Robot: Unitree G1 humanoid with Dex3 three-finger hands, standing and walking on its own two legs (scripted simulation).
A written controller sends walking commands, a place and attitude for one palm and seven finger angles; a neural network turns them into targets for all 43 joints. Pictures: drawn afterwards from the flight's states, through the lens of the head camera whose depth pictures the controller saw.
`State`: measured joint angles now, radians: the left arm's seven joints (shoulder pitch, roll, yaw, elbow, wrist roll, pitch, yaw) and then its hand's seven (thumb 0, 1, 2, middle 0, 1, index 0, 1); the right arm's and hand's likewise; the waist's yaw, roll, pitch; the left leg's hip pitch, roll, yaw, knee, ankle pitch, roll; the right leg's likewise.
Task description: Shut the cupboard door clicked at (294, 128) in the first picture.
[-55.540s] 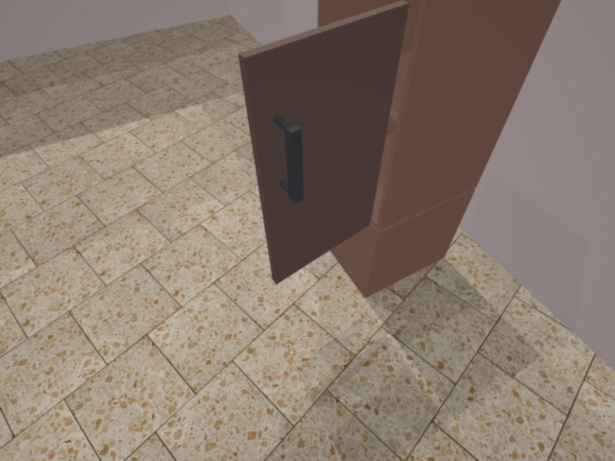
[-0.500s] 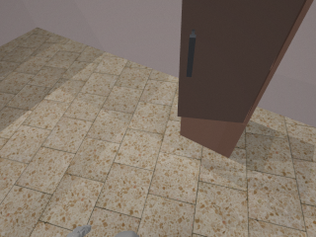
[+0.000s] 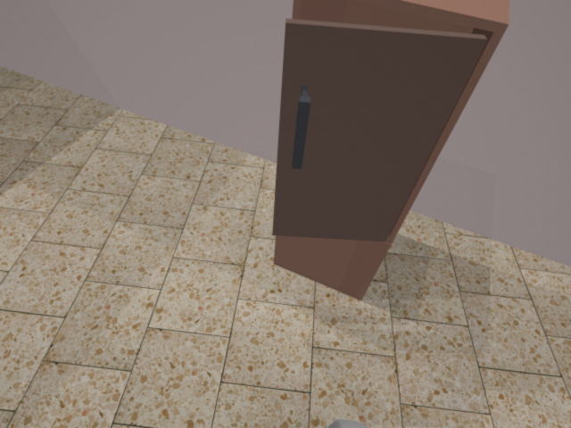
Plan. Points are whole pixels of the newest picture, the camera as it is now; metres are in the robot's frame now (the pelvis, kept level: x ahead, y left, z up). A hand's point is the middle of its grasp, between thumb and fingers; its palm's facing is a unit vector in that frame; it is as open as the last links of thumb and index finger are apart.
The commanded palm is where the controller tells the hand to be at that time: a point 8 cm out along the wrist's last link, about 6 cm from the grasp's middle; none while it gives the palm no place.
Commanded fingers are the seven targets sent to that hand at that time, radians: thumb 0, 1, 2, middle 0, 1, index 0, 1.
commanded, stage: take the last steps up to it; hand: left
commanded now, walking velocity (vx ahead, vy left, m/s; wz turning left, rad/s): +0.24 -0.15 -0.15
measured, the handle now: (300, 129) +0.64 +0.00 +0.05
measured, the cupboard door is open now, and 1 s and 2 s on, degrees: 23 23 23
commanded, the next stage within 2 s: come to a stop and stand still in 0.32 s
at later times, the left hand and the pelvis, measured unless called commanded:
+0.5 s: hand (227, 414) +0.18 +0.10 -0.20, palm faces +0.01 -0.99 -0.14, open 7.3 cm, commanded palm none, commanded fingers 0.00 0.90 0.90 -0.20 -0.30 -0.20 -0.30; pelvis +0.15 -0.08 -0.02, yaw -2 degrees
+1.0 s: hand (236, 387) +0.21 +0.08 -0.17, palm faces +0.04 -0.97 -0.26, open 7.4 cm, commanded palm none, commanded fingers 0.00 0.90 0.90 -0.20 -0.30 -0.20 -0.30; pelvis +0.18 -0.11 +0.00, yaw +0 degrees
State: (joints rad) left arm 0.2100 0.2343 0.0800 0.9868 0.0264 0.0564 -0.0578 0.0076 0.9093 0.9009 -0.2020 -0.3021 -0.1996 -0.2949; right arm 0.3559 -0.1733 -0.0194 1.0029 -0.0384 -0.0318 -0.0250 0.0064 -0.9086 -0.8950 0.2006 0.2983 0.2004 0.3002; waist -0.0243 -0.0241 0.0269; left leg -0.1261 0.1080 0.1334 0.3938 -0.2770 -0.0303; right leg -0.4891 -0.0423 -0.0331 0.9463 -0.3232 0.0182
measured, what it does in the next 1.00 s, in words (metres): walks ahead: right foot, then left foot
